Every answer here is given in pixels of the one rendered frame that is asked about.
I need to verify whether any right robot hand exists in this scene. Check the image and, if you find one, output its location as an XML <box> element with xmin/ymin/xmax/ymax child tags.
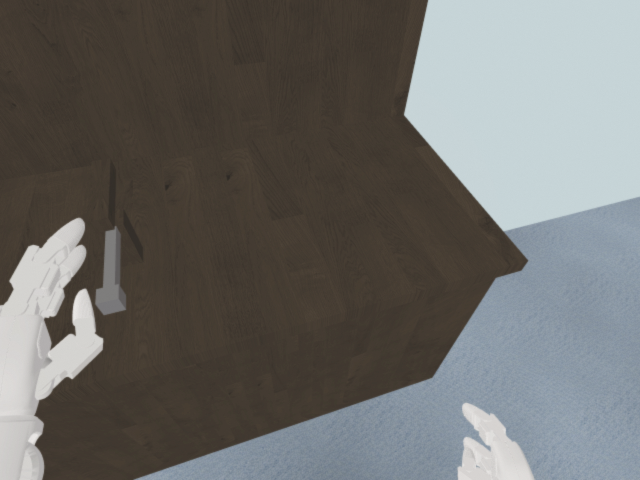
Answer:
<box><xmin>458</xmin><ymin>403</ymin><xmax>535</xmax><ymax>480</ymax></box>

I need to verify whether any tap lever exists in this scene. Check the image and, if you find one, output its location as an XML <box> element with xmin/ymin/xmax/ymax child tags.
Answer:
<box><xmin>95</xmin><ymin>226</ymin><xmax>126</xmax><ymax>315</ymax></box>

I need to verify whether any left robot hand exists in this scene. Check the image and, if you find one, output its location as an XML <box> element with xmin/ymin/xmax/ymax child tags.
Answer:
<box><xmin>0</xmin><ymin>218</ymin><xmax>103</xmax><ymax>416</ymax></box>

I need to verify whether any counter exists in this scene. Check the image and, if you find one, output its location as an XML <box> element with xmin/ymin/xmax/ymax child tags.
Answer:
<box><xmin>0</xmin><ymin>0</ymin><xmax>528</xmax><ymax>480</ymax></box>

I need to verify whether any left robot forearm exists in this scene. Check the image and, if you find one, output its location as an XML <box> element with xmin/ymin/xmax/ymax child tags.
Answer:
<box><xmin>0</xmin><ymin>415</ymin><xmax>44</xmax><ymax>480</ymax></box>

